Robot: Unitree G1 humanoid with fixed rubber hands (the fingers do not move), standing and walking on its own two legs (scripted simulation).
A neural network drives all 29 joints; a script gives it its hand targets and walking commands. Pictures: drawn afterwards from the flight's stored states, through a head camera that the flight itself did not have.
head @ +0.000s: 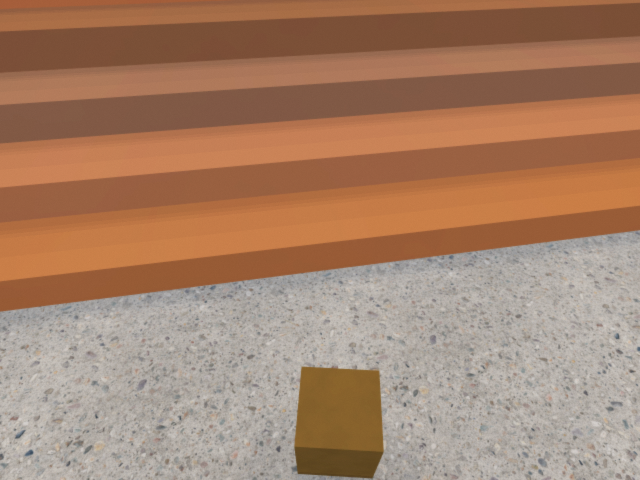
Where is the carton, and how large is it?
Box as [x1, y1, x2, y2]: [294, 367, 383, 477]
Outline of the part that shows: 301,367 294,444 298,473 372,477 383,452 378,371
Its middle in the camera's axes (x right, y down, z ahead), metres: +0.05 +0.50 +1.07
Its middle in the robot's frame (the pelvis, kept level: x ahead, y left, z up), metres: +0.43 -0.04 -0.65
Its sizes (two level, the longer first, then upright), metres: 0.210 0.200 0.250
